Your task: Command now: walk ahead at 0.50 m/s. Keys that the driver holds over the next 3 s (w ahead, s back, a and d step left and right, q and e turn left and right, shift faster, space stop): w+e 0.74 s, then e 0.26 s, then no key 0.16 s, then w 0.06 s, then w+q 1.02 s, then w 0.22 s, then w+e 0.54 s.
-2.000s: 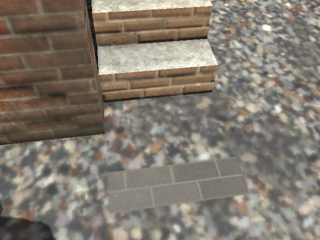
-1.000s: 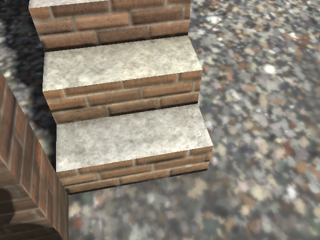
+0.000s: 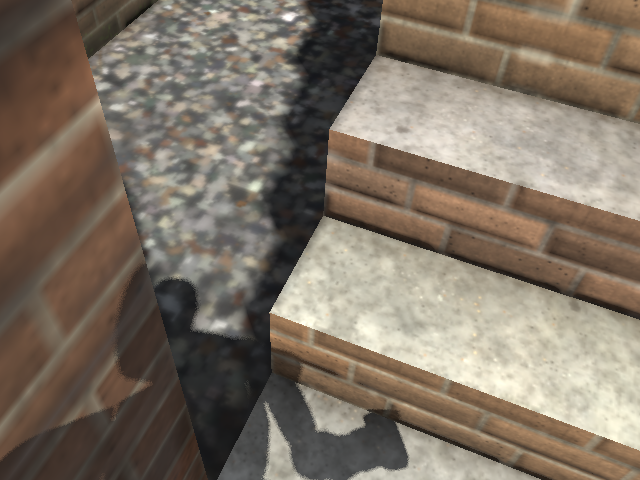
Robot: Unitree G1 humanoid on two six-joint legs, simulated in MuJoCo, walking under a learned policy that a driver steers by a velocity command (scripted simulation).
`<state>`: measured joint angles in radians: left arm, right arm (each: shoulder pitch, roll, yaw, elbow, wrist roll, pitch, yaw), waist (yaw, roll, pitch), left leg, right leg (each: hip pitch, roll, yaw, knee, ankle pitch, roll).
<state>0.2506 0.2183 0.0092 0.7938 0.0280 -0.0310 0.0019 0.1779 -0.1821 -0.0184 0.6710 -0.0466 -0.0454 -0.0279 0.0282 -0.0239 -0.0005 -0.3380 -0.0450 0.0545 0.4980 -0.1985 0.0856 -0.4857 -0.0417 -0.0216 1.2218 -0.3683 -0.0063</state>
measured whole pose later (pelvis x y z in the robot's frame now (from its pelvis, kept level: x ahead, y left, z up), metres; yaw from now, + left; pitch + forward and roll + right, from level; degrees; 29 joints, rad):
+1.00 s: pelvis +0.08 -0.03 -0.02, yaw -32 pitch +1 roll +0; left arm 0.21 0.23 0.08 0.61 0.03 0.03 -0.02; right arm 0.17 -0.25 -0.04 0.65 0.00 0.02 -0.03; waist 0.01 0.01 0.05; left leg -0.23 0.13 0.26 0.72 -0.46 0.00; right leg -0.32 0.13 0.03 0.66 -0.33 -0.08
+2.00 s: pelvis +0.10 -0.03 +0.00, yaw -18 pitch +1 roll +0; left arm 0.12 0.23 -0.01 0.70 0.01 -0.02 0.01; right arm 0.19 -0.23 -0.05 0.74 -0.02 0.01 -0.02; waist 0.00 -0.02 0.04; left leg -0.24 -0.17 -0.20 0.53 -0.28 0.09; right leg -0.20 0.00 -0.10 0.54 -0.34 -0.03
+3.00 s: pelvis +0.09 -0.05 +0.00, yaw -17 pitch +2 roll +1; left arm 0.16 0.18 0.04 0.59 0.01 -0.04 -0.03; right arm 0.09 -0.23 0.01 0.60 -0.04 -0.03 -0.04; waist -0.01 -0.01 0.00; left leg -0.25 -0.02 0.06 0.47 -0.26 0.03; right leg -0.32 0.10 0.19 0.51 -0.22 -0.02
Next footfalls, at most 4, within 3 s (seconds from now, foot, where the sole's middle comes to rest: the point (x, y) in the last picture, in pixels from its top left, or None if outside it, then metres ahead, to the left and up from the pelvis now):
0.28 right None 0.07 -0.11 -0.77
1.28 left None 0.17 0.00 -0.77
2.42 right None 0.11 -0.19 -0.77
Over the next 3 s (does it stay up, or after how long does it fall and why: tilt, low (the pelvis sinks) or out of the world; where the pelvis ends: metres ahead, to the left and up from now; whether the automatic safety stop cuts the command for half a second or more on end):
stays up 0.09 -0.05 0.00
